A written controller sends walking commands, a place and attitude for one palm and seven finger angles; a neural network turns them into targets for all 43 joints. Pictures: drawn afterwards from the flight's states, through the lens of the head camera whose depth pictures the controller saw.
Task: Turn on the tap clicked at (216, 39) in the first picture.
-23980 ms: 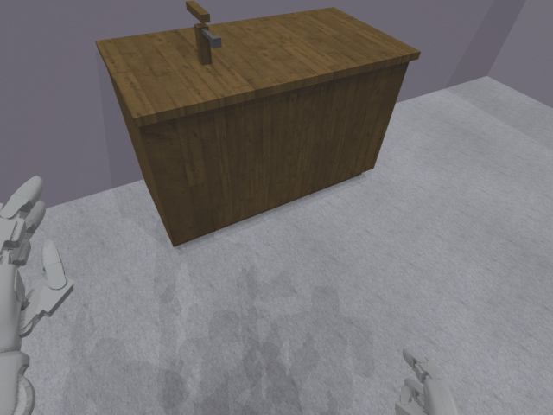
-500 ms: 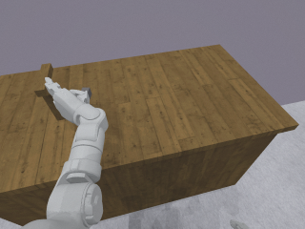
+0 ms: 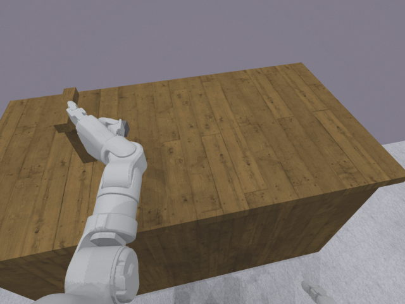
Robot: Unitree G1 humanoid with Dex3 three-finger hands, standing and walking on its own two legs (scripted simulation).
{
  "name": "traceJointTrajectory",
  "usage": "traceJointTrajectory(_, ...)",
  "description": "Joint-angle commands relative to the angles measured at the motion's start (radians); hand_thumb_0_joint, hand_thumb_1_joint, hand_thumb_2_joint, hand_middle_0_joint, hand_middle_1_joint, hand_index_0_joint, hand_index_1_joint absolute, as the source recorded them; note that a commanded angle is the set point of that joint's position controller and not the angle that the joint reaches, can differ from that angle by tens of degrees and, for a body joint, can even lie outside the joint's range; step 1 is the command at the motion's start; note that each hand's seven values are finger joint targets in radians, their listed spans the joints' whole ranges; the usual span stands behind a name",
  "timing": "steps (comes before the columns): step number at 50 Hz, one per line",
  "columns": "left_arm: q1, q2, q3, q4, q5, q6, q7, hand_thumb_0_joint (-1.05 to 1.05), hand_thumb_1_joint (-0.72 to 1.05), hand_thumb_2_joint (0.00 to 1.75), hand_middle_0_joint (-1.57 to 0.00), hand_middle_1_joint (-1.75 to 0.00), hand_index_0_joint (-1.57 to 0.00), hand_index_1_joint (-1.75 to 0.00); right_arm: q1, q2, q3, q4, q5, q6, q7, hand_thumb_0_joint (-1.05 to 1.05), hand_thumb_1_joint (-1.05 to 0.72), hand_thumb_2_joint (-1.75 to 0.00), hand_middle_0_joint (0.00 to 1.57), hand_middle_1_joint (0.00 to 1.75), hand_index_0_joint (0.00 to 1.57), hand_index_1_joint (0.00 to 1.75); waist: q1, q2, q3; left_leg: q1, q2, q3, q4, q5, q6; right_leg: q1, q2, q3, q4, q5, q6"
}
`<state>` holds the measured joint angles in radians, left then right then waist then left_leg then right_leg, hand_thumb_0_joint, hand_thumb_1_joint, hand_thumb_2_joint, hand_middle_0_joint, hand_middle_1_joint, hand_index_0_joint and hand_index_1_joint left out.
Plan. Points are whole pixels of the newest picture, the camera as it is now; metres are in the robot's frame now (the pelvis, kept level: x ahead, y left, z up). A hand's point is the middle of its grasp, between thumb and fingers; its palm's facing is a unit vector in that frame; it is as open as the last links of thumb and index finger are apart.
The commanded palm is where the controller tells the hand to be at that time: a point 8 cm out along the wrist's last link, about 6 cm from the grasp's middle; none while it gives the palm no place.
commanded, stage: lift the hand up off the lever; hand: left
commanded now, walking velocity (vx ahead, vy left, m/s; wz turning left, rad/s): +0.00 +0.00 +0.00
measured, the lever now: (122, 128) +0.49 +0.23 +0.07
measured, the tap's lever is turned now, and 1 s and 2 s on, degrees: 76 76 76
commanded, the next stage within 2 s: draw the hand back beside the body in 0.16 s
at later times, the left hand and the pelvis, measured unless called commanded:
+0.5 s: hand (134, 136) +0.38 +0.15 +0.16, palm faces +0.37 -0.93 -0.06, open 7.8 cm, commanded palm +0.32 +0.21 +0.15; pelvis -0.01 +0.00 +0.00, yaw -2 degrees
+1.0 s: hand (87, 187) +0.26 +0.20 +0.15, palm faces +0.24 -0.94 -0.23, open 7.6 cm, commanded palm +0.22 +0.26 +0.17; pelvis -0.03 +0.01 +0.01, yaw -2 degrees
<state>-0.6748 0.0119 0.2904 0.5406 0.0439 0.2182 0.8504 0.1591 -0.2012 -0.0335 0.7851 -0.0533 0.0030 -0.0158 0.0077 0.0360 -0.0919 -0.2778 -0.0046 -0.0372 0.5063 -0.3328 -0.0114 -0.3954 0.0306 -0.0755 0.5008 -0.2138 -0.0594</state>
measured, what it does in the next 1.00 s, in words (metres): stands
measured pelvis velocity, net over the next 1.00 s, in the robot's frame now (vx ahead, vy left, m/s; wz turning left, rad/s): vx -0.03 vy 0.01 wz -0.03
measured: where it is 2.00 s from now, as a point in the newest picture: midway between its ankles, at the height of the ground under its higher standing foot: outside the picture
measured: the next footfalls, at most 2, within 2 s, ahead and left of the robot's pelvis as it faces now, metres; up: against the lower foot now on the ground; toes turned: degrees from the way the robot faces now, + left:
none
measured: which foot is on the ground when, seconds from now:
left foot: down 0.00-1.00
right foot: down 0.00-1.00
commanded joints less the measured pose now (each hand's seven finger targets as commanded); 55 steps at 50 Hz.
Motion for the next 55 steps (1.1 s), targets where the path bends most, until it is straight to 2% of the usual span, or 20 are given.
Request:
traceJointTrajectory(1,-0.403,0.147,-0.038,-0.298,0.05,-0.038,0.002,0.0,0.9,0.9,-0.15,-0.15,-0.15,-0.15,-0.098,-0.12,-0.044,-0.127,0.005,-0.033,-0.007,0.0,-0.9,-0.9,0.2,0.3,0.2,0.3,0.015,-0.058,-0.342,0.019,0.007,0.05,-0.021,0.468,-0.027,0.336,-0.052,0.016,-0.018,0.373,0.025)
traceJointTrajectory(4,-0.399,0.078,-0.103,-0.336,0.047,-0.026,-0.002,0.0,0.9,0.9,-0.15,-0.15,-0.15,-0.15,-0.102,-0.109,-0.041,-0.131,0.006,-0.035,-0.001,0.0,-0.9,-0.9,0.2,0.3,0.2,0.3,0.006,-0.058,-0.34,0.036,0.008,0.051,-0.015,0.492,-0.034,0.332,-0.055,0.013,-0.012,0.395,0.025)
traceJointTrajectory(13,-0.437,0.056,-0.133,-0.316,0.046,0.009,0.002,0.0,0.9,0.9,-0.15,-0.15,-0.15,-0.15,-0.147,-0.104,-0.031,-0.109,0.01,-0.033,-0.007,0.0,-0.9,-0.9,0.2,0.3,0.2,0.3,0.002,-0.047,-0.276,0.034,0.008,0.038,-0.034,0.401,-0.046,0.277,-0.053,0.01,-0.042,0.24,0.021)
traceJointTrajectory(14,-0.372,0.035,-0.308,-0.397,0.087,-0.006,-0.159,0.0,0.9,0.9,-0.15,-0.15,-0.15,-0.15,-0.101,-0.127,-0.03,-0.122,0.019,-0.009,-0.021,0.0,-0.9,-0.9,0.2,0.3,0.2,0.3,-0.05,-0.095,-0.31,0.096,0.006,0.046,-0.024,0.423,-0.013,0.296,-0.05,0.038,-0.007,0.334,0.021)
traceJointTrajectory(16,-0.301,0.198,-0.152,-0.437,0.049,-0.029,-0.261,0.0,0.9,0.9,-0.15,-0.16,-0.15,-0.16,-0.093,-0.129,-0.032,-0.156,0.035,0.004,-0.051,0.0,-0.9,-0.9,0.2,0.3,0.2,0.3,-0.003,-0.065,-0.355,0.105,0.0,0.051,-0.041,0.443,0.007,0.376,-0.046,0.047,-0.017,0.394,0.018)
traceJointTrajectory(17,-0.276,0.178,-0.193,-0.478,0.044,-0.038,-0.308,0.0,0.9,0.9,-0.15,-0.16,-0.15,-0.16,-0.099,-0.117,-0.022,-0.18,0.044,0.011,-0.057,0.0,-0.9,-0.9,0.2,0.3,0.2,0.3,-0.001,-0.049,-0.355,0.116,-0.002,0.051,-0.048,0.451,0.01,0.393,-0.05,0.054,-0.014,0.417,0.021)
traceJointTrajectory(20,-0.078,0.253,-0.136,-0.474,-0.038,-0.061,-0.477,0.0,0.9,0.9,-0.16,-0.17,-0.16,-0.17,-0.102,-0.113,-0.001,-0.215,0.07,0.031,-0.077,0.0,-0.9,-0.9,0.2,0.3,0.2,0.3,0.021,-0.121,-0.258,0.085,0.003,0.052,-0.079,0.395,0.027,0.434,-0.046,0.067,-0.043,0.426,0.028)
traceJointTrajectory(21,0.005,0.315,-0.045,-0.468,-0.078,-0.06,-0.507,0.0,0.9,0.9,-0.16,-0.17,-0.16,-0.17,-0.121,-0.112,0.003,-0.226,0.08,0.04,-0.085,0.0,-0.9,-0.9,0.2,0.3,0.2,0.3,0.052,-0.118,-0.231,0.069,0.005,0.051,-0.098,0.364,0.029,0.455,-0.042,0.07,-0.062,0.392,0.028)
traceJointTrajectory(23,0.057,0.319,-0.024,-0.544,-0.127,-0.044,-0.523,0.0,0.9,0.9,-0.16,-0.18,-0.16,-0.18,-0.171,-0.099,0.019,-0.269,0.096,0.038,-0.092,0.0,-0.9,-0.9,0.2,0.3,0.2,0.3,0.071,-0.116,-0.184,0.055,0.002,0.063,-0.117,0.313,0.033,0.466,-0.048,0.084,-0.097,0.333,0.037)
traceJointTrajectory(24,0.198,0.516,0.026,-0.495,-0.105,-0.11,-0.574,0.0,0.9,0.9,-0.16,-0.18,-0.16,-0.18,-0.106,-0.103,0.011,-0.252,0.082,0.027,-0.059,0.0,-0.9,-0.9,0.2,0.3,0.2,0.3,0.038,-0.13,-0.142,0.054,0.017,0.052,-0.139,0.279,0.043,0.484,-0.081,0.094,-0.096,0.346,0.053)
traceJointTrajectory(25,0.254,0.481,0.012,-0.507,-0.117,-0.148,-0.612,0.0,0.9,0.9,-0.16,-0.19,-0.16,-0.19,-0.12,-0.097,0.016,-0.274,0.088,0.022,-0.045,0.0,-0.9,-0.9,0.2,0.3,0.2,0.3,0.058,-0.117,-0.109,0.028,0.016,0.054,-0.152,0.281,0.044,0.492,-0.078,0.093,-0.094,0.336,0.044)
traceJointTrajectory(26,0.28,0.534,0.055,-0.538,-0.125,-0.176,-0.629,0.0,0.9,0.9,-0.16,-0.19,-0.16,-0.19,-0.135,-0.101,0.015,-0.276,0.093,0.021,-0.04,0.0,-0.9,-0.9,0.2,0.3,0.2,0.3,0.068,-0.065,-0.098,0.029,0.012,0.049,-0.155,0.266,0.044,0.491,-0.079,0.1,-0.103,0.295,0.04)
traceJointTrajectory(27,0.247,0.495,-0.002,-0.605,-0.123,-0.207,-0.652,0.0,0.9,0.9,-0.16,-0.19,-0.16,-0.19,-0.144,-0.095,0.018,-0.292,0.094,0.011,-0.036,0.0,-0.9,-0.9,0.2,0.3,0.2,0.3,0.052,-0.028,-0.076,0.05,0.013,0.056,-0.163,0.259,0.043,0.469,-0.075,0.099,-0.116,0.264,0.036)
traceJointTrajectory(31,0.1,0.456,-0.12,-0.81,-0.12,-0.308,-0.689,0.0,0.9,0.9,-0.17,-0.2,-0.17,-0.2,-0.165,-0.106,0.016,-0.31,0.096,-0.053,-0.031,0.0,-0.9,-0.9,0.2,0.3,0.2,0.3,0.006,0.122,-0.032,0.154,0.013,0.05,-0.182,0.176,0.038,0.364,-0.062,0.105,-0.201,0.094,0.026)
traceJointTrajectory(36,0.087,0.377,-0.231,-0.744,-0.112,-0.363,-0.686,0.0,0.9,0.9,-0.17,-0.22,-0.17,-0.22,-0.156,-0.123,0.014,-0.28,0.094,-0.103,-0.045,0.0,-0.9,-0.9,0.2,0.3,0.2,0.3,-0.025,-0.045,0.01,0.193,0.0,0.027,-0.21,0.037,0.049,0.291,-0.054,0.096,-0.263,-0.098,0.036)
traceJointTrajectory(40,0.254,0.42,-0.162,-0.64,-0.109,-0.374,-0.68,0.0,0.9,0.9,-0.18,-0.23,-0.18,-0.23,-0.164,-0.126,0.015,-0.262,0.092,-0.085,-0.044,0.0,-0.9,-0.9,0.2,0.3,0.2,0.3,0.002,-0.132,0.015,0.139,-0.01,0.03,-0.219,-0.015,0.051,0.328,-0.068,0.101,-0.282,-0.192,0.04)
traceJointTrajectory(42,0.338,0.445,-0.114,-0.67,-0.109,-0.385,-0.688,0.0,0.9,0.9,-0.18,-0.24,-0.18,-0.24,-0.169,-0.122,0.018,-0.271,0.09,-0.072,-0.039,0.0,-0.9,-0.9,0.2,0.3,0.2,0.3,0.022,-0.037,-0.018,0.138,-0.01,0.025,-0.241,0.005,0.044,0.375,-0.065,0.087,-0.255,-0.134,0.031)
traceJointTrajectory(46,0.516,0.538,0.029,-0.753,-0.124,-0.396,-0.702,0.0,0.9,0.9,-0.18,-0.25,-0.18,-0.25,-0.175,-0.116,0.02,-0.297,0.087,-0.053,-0.031,0.0,-0.9,-0.9,0.2,0.3,0.2,0.3,0.06,0.016,-0.037,0.112,0.004,0.01,-0.247,0.102,0.035,0.459,-0.059,0.081,-0.224,-0.004,0.018)
traceJointTrajectory(51,0.579,0.514,0.021,-0.948,-0.128,-0.406,-0.723,0.0,0.9,0.9,-0.19,-0.26,-0.19,-0.26,-0.171,-0.107,0.018,-0.33,0.081,-0.065,-0.025,0.0,-0.9,-0.9,0.2,0.3,0.2,0.3,0.05,0.073,-0.011,0.147,0.016,0.006,-0.228,0.204,0.028,0.441,-0.052,0.079,-0.212,0.11,0.009)
traceJointTrajectory(55,0.63,0.455,-0.037,-0.972,-0.125,-0.405,-0.728,0.0,0.9,0.9,-0.19,-0.28,-0.19,-0.28,-0.153,-0.115,0.014,-0.325,0.075,-0.09,-0.027,0.0,-0.9,-0.9,0.2,0.3,0.2,0.3,0.034,0.016,0.02,0.172,0.024,0.007,-0.221,0.229,0.031,0.405,-0.048,0.075,-0.217,0.131,0.013)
